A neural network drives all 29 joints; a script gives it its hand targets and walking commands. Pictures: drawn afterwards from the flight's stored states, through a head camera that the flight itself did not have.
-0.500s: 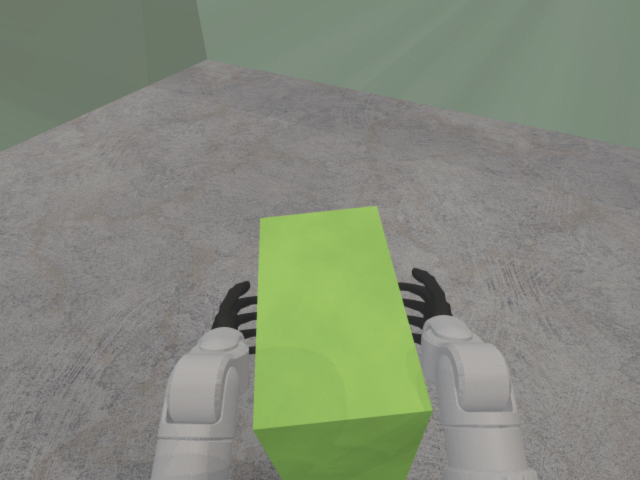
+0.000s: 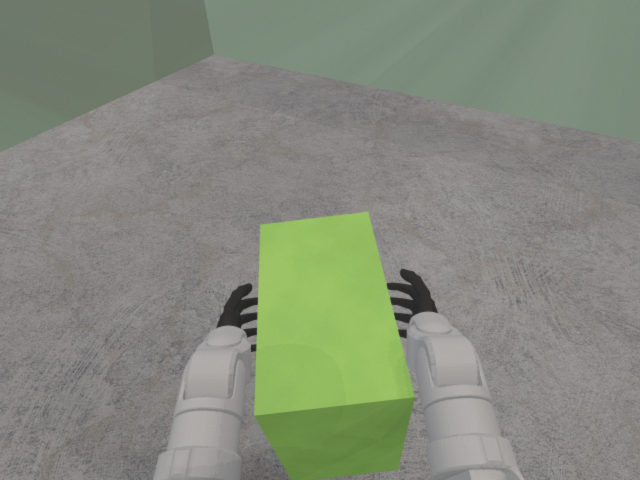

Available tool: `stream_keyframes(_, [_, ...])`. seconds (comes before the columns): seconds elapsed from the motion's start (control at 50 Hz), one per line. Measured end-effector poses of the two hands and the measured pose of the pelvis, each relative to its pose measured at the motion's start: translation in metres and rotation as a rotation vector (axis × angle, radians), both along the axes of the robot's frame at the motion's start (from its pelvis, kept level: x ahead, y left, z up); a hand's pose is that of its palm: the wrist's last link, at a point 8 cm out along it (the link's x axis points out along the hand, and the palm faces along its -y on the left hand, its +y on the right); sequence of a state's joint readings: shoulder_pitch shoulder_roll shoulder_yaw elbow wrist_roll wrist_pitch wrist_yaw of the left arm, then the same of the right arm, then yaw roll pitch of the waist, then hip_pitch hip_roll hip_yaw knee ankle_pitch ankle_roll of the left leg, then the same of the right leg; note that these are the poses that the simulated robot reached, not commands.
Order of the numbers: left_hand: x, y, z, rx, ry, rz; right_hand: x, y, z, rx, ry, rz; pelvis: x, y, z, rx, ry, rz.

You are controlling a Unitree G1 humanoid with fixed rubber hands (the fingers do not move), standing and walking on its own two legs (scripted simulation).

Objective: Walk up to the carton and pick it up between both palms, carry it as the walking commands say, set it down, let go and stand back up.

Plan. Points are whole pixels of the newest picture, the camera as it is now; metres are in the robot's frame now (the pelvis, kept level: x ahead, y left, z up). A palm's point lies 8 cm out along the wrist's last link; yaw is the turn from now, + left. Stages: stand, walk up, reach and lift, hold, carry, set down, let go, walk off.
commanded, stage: hold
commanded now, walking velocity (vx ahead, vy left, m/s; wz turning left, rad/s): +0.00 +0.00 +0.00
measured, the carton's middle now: (329, 348) +0.33 +0.00 -0.02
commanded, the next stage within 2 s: set down in 0.18 s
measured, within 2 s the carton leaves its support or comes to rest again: neither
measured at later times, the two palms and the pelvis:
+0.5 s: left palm (238, 334) +0.32 +0.12 +0.03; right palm (427, 326) +0.32 -0.13 +0.04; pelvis +0.03 +0.01 +0.01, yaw +0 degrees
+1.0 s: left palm (247, 359) +0.33 +0.13 -0.06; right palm (410, 348) +0.34 -0.12 -0.05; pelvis -0.02 +0.00 -0.03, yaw -1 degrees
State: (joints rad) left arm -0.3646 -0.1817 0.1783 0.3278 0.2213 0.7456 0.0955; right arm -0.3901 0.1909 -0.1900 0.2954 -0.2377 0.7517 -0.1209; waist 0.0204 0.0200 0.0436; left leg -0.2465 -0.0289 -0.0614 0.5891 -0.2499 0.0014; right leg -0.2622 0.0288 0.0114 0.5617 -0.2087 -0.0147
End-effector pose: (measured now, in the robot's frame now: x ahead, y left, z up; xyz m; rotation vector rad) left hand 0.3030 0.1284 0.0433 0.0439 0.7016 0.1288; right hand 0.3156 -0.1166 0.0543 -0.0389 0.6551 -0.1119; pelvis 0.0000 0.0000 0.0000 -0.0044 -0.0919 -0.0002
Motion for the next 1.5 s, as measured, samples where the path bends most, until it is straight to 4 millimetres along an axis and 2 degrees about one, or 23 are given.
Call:
stream_keyframes(0.06, [0.016, 0.006, 0.024, -0.022, -0.085, 0.025, 0.019, 0.006, 0.027, 0.021, -0.084, -0.005, 0.009, 0.002, 0.002, -0.002, -0.006, 0.003])
stream_keyframes(0.12, [0.025, 0.010, 0.038, -0.007, -0.097, 0.020, 0.029, 0.010, 0.040, 0.020, -0.096, 0.011, 0.023, 0.005, 0.006, -0.001, -0.020, 0.009])
stream_keyframes(0.2, [0.029, 0.009, 0.037, 0.036, -0.038, -0.018, 0.029, 0.008, 0.034, -0.001, -0.038, 0.028, 0.036, 0.008, 0.011, -0.001, -0.050, 0.018])
stream_keyframes(0.3, [0.029, 0.001, 0.028, 0.061, -0.017, -0.094, 0.020, -0.003, 0.024, -0.010, -0.017, 0.028, 0.043, 0.011, 0.013, -0.004, -0.064, 0.014])
stream_keyframes(0.5, [0.017, -0.004, -0.014, 0.050, 0.067, -0.117, 0.007, -0.010, -0.015, 0.004, 0.064, 0.038, 0.031, 0.010, 0.011, 0.004, -0.045, -0.005])
stream_keyframes(0.78, [0.025, -0.004, -0.045, 0.017, 0.028, -0.023, 0.023, -0.005, -0.048, 0.024, 0.013, 0.001, 0.003, 0.003, -0.005, 0.015, 0.087, -0.001])
stream_keyframes(0.94, [0.024, -0.004, -0.085, -0.020, 0.030, 0.002, 0.023, -0.005, -0.084, 0.027, 0.016, -0.009, -0.012, -0.002, -0.018, 0.010, 0.189, -0.007])
stream_keyframes(1.08, [0.037, -0.002, -0.118, -0.010, 0.000, -0.027, 0.028, -0.003, -0.122, 0.041, -0.014, -0.043, -0.023, 0.000, -0.035, 0.007, 0.292, -0.009])
stream_keyframes(1.24, [0.053, -0.001, -0.152, -0.013, -0.015, -0.034, 0.037, -0.002, -0.159, 0.053, -0.029, -0.074, -0.022, 0.008, -0.055, 0.008, 0.403, -0.006])
stream_keyframes(1.5, [0.078, -0.010, -0.195, -0.036, -0.022, -0.026, 0.059, -0.011, -0.202, 0.061, -0.037, -0.093, -0.006, 0.011, -0.086, 0.005, 0.570, 0.003])
